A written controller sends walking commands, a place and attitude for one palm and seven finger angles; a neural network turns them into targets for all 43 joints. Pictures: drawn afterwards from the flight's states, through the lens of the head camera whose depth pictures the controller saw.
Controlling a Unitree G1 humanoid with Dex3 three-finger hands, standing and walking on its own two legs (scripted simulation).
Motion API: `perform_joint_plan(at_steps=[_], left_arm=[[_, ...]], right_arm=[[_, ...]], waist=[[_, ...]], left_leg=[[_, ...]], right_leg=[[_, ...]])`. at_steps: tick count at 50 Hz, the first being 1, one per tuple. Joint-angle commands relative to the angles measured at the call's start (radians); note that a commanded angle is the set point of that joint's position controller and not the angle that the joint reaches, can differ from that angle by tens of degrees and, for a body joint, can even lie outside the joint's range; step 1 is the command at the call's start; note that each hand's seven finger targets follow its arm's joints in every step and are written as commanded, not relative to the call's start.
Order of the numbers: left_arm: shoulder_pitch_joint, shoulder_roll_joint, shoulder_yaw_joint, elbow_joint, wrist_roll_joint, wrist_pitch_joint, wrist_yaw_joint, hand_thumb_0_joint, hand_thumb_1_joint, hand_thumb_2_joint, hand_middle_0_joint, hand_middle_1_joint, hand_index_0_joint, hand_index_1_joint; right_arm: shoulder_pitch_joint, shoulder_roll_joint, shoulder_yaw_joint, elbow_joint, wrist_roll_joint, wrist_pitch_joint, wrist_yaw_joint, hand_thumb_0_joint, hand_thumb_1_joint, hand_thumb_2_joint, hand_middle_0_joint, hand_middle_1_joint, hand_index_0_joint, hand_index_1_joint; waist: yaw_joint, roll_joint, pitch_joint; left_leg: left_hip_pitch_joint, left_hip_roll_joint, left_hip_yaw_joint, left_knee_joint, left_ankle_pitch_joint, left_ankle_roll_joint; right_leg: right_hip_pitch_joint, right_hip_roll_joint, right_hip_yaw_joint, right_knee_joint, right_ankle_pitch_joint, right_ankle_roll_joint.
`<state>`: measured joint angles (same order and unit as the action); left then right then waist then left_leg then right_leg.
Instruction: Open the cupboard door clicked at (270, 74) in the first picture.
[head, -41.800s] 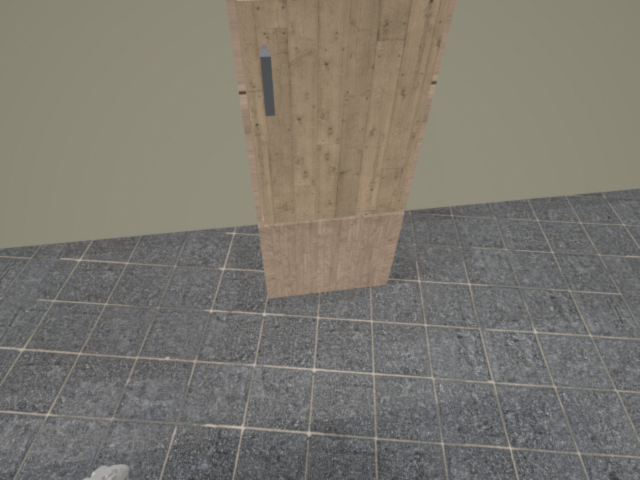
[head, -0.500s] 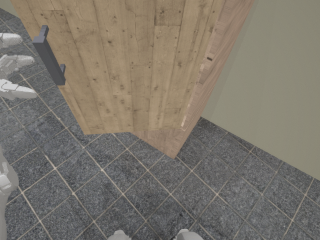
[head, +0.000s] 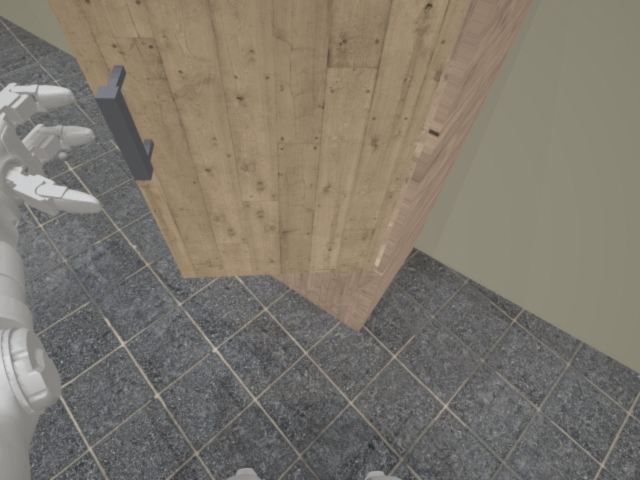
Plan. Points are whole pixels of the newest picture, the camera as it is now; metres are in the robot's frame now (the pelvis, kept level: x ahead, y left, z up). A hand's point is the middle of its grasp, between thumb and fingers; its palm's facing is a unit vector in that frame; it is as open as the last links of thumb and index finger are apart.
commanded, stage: move the hooked fingers beside the handle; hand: left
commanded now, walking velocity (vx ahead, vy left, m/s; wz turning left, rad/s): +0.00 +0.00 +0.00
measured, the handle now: (131, 126) +0.51 +0.23 +0.13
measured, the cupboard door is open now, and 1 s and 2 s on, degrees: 39 39 38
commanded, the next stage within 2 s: slide the fingers in behind the handle in 0.42 s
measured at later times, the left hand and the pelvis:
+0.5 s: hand (61, 156) +0.46 +0.29 +0.13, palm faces +0.03 -1.00 +0.00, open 14.0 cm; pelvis -0.01 -0.01 +0.00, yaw +0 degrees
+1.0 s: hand (93, 153) +0.47 +0.26 +0.13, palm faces +0.04 -1.00 -0.02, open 13.9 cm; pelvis +0.00 +0.00 +0.00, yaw +0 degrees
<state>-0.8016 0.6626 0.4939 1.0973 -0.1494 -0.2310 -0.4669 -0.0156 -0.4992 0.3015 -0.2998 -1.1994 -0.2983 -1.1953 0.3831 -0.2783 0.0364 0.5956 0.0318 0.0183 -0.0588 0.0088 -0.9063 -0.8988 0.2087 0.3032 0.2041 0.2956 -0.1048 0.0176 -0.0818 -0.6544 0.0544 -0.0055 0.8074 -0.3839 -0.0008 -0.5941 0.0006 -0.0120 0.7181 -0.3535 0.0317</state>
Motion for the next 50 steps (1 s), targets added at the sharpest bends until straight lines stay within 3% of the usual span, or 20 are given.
perform_joint_plan(at_steps=[1,4,7,11,13,16,23,24,26,27,30,33,36,38,40,43,44,46,47,50], left_arm=[[-0.437,0.272,0.008,-0.152,-0.048,-0.048,-0.016,0.0,-0.5,0.3,-0.3,-1.2,-0.3,-1.2],[-0.475,0.306,0.006,-0.112,-0.025,-0.028,-0.014,0.0,-0.5,0.3,-0.3,-1.2,-0.3,-1.2],[-0.486,0.383,0.053,-0.115,-0.011,-0.046,-0.006,0.0,-0.5,0.3,-0.3,-1.2,-0.3,-1.2],[-0.539,0.429,0.079,-0.166,-0.014,-0.095,-0.015,0.0,-0.5,0.3,-0.3,-1.2,-0.3,-1.2],[-0.537,0.442,0.083,-0.124,-0.013,-0.094,-0.026,0.0,-0.5,0.3,-0.3,-1.2,-0.3,-1.2],[-0.53,0.402,0.035,-0.094,-0.014,-0.074,-0.051,0.0,-0.5,0.3,-0.3,-1.2,-0.3,-1.2],[-0.461,0.395,0.049,-0.083,-0.036,-0.045,-0.075,0.0,-0.5,0.3,-0.3,-1.2,-0.3,-1.2],[-0.481,0.377,0.031,-0.1,-0.037,-0.048,-0.072,0.0,-0.5,0.3,-0.3,-1.2,-0.3,-1.2],[-0.501,0.437,0.087,-0.136,-0.039,-0.067,-0.059,0.0,-0.5,0.3,-0.3,-1.2,-0.3,-1.2],[-0.479,0.387,0.054,-0.126,-0.04,-0.066,-0.057,0.0,-0.5,0.3,-0.3,-1.2,-0.3,-1.2],[-0.526,0.341,0.017,-0.167,-0.035,-0.08,-0.037,0.0,-0.5,0.3,-0.3,-1.2,-0.3,-1.2],[-0.503,0.373,0.049,-0.176,-0.025,-0.077,-0.017,0.0,-0.5,0.3,-0.3,-1.2,-0.3,-1.2],[-0.482,0.322,0.025,-0.216,-0.029,-0.076,-0.006,0.0,-0.5,0.3,-0.3,-1.2,-0.3,-1.2],[-0.464,0.254,-0.017,-0.208,-0.034,-0.061,0.005,0.0,-0.5,0.3,-0.3,-1.2,-0.3,-1.2],[-0.464,0.272,0.004,-0.176,-0.039,-0.046,0.02,0.0,-0.5,0.3,-0.3,-1.2,-0.3,-1.2],[-0.494,0.258,-0.007,-0.177,-0.025,-0.032,0.043,0.0,-0.5,0.3,-0.3,-1.2,-0.3,-1.2],[-0.477,0.287,0.016,-0.177,-0.014,-0.034,0.053,0.0,-0.5,0.3,-0.3,-1.2,-0.3,-1.2],[-0.478,0.268,0.001,-0.216,-0.004,-0.052,0.068,0.0,-0.5,0.3,-0.3,-1.2,-0.3,-1.2],[-0.464,0.215,-0.038,-0.211,-0.002,-0.052,0.068,0.0,-0.5,0.3,-0.3,-1.2,-0.3,-1.2],[-0.469,0.15,-0.069,-0.241,-0.028,-0.06,0.067,0.0,-0.5,0.3,-0.3,-1.2,-0.3,-1.2]], right_arm=[[0.11,-0.191,-0.063,-0.055,0.003,-0.019,-0.021,0.0,-0.9,-0.9,0.2,0.3,0.2,0.3],[0.115,-0.197,-0.059,-0.053,0.003,-0.021,-0.027,0.0,-0.9,-0.9,0.2,0.3,0.2,0.3],[0.121,-0.199,-0.056,-0.055,0.002,-0.019,-0.031,0.0,-0.9,-0.9,0.2,0.3,0.2,0.3],[0.119,-0.196,-0.055,-0.055,0.001,-0.017,-0.034,0.0,-0.9,-0.9,0.2,0.3,0.2,0.3],[0.12,-0.198,-0.054,-0.047,0.004,-0.015,-0.034,0.0,-0.9,-0.9,0.2,0.3,0.2,0.3],[0.118,-0.197,-0.051,-0.048,0.008,-0.014,-0.038,0.0,-0.9,-0.9,0.2,0.3,0.2,0.3],[0.145,-0.208,-0.058,-0.053,0.002,-0.004,-0.035,0.0,-0.9,-0.9,0.2,0.3,0.2,0.3],[0.144,-0.207,-0.058,-0.054,0.002,-0.003,-0.034,0.0,-0.9,-0.9,0.2,0.3,0.2,0.3],[0.151,-0.211,-0.063,-0.053,-0.001,-0.001,-0.034,0.0,-0.9,-0.9,0.2,0.3,0.2,0.3],[0.147,-0.205,-0.062,-0.059,0.001,-0.001,-0.031,0.0,-0.9,-0.9,0.2,0.3,0.2,0.3],[0.145,-0.197,-0.062,-0.052,-0.002,-0.005,-0.03,0.0,-0.9,-0.9,0.2,0.3,0.2,0.3],[0.151,-0.201,-0.064,-0.047,-0.004,-0.005,-0.027,0.0,-0.9,-0.9,0.2,0.3,0.2,0.3],[0.141,-0.191,-0.065,-0.056,-0.005,-0.01,-0.021,0.0,-0.9,-0.9,0.2,0.3,0.2,0.3],[0.137,-0.185,-0.065,-0.053,-0.004,-0.012,-0.015,0.0,-0.9,-0.9,0.2,0.3,0.2,0.3],[0.14,-0.191,-0.064,-0.053,-0.006,-0.012,-0.017,0.0,-0.9,-0.9,0.2,0.3,0.2,0.3],[0.137,-0.187,-0.063,-0.055,-0.005,-0.014,-0.015,0.0,-0.9,-0.9,0.2,0.3,0.2,0.3],[0.14,-0.188,-0.065,-0.058,-0.007,-0.013,-0.015,0.0,-0.9,-0.9,0.2,0.3,0.2,0.3],[0.137,-0.182,-0.066,-0.058,-0.008,-0.013,-0.012,0.0,-0.9,-0.9,0.2,0.3,0.2,0.3],[0.132,-0.175,-0.064,-0.061,-0.008,-0.014,-0.009,0.0,-0.9,-0.9,0.2,0.3,0.2,0.3],[0.131,-0.174,-0.067,-0.059,-0.008,-0.018,-0.006,0.0,-0.9,-0.9,0.2,0.3,0.2,0.3]], waist=[[-0.019,0.097,-0.32],[-0.026,0.086,-0.291],[-0.019,0.073,-0.346],[-0.017,0.127,-0.434],[-0.025,0.138,-0.396],[-0.033,0.161,-0.378],[-0.015,0.122,-0.372],[-0.028,0.108,-0.369],[-0.013,0.114,-0.406],[-0.022,0.125,-0.4],[-0.034,0.174,-0.377],[-0.018,0.164,-0.408],[-0.011,0.215,-0.45],[-0.02,0.192,-0.406],[-0.022,0.115,-0.367],[-0.026,0.118,-0.353],[-0.015,0.113,-0.365],[-0.014,0.142,-0.4],[-0.018,0.164,-0.39],[-0.03,0.132,-0.398]], left_leg=[[0.302,-0.031,-0.02,-0.088,0.363,0.025],[0.248,-0.037,-0.019,-0.095,0.289,0.031],[0.238,-0.042,-0.013,-0.078,0.306,0.035],[0.262,-0.043,-0.008,-0.06,0.339,0.034],[0.243,-0.043,-0.006,-0.058,0.307,0.035],[0.236,-0.045,-0.004,-0.062,0.292,0.038],[0.242,-0.04,-0.014,-0.066,0.318,0.034],[0.243,-0.037,-0.013,-0.069,0.303,0.036],[0.255,-0.038,-0.019,-0.065,0.33,0.035],[0.267,-0.038,-0.015,-0.067,0.324,0.034],[0.291,-0.035,-0.02,-0.064,0.327,0.032],[0.307,-0.029,-0.033,-0.069,0.34,0.025],[0.361,-0.026,-0.034,-0.06,0.409,0.016],[0.36,-0.023,-0.035,-0.063,0.407,0.015],[0.307,-0.024,-0.036,-0.07,0.377,0.023],[0.293,-0.027,-0.028,-0.076,0.362,0.024],[0.29,-0.026,-0.032,-0.075,0.367,0.021],[0.322,-0.026,-0.03,-0.065,0.41,0.019],[0.334,-0.026,-0.029,-0.064,0.426,0.015],[0.359,-0.022,-0.035,-0.062,0.433,0.018]], right_leg=[[0.05,0.048,-0.039,-0.059,0.31,-0.049],[0.045,0.04,-0.032,-0.064,0.269,-0.047],[0.083,0.039,-0.018,-0.054,0.301,-0.044],[0.119,0.041,-0.007,-0.038,0.344,-0.043],[0.097,0.042,-0.006,-0.046,0.317,-0.042],[0.079,0.042,-0.006,-0.052,0.305,-0.041],[0.056,0.046,-0.025,-0.049,0.295,-0.045],[0.047,0.047,-0.026,-0.052,0.28,-0.042],[0.067,0.05,-0.024,-0.041,0.298,-0.044],[0.052,0.051,-0.026,-0.043,0.288,-0.045],[0.01,0.053,-0.029,-0.045,0.262,-0.05],[0.018,0.052,-0.036,-0.038,0.26,-0.051],[0.014,0.053,-0.04,-0.028,0.292,-0.054],[-0.009,0.055,-0.046,-0.036,0.284,-0.052],[0.016,0.055,-0.048,-0.039,0.282,-0.051],[0.021,0.05,-0.042,-0.041,0.291,-0.047],[0.029,0.048,-0.044,-0.035,0.29,-0.048],[0.032,0.048,-0.039,-0.028,0.317,-0.048],[0.019,0.048,-0.042,-0.026,0.319,-0.049],[0.024,0.053,-0.045,-0.032,0.318,-0.052]])
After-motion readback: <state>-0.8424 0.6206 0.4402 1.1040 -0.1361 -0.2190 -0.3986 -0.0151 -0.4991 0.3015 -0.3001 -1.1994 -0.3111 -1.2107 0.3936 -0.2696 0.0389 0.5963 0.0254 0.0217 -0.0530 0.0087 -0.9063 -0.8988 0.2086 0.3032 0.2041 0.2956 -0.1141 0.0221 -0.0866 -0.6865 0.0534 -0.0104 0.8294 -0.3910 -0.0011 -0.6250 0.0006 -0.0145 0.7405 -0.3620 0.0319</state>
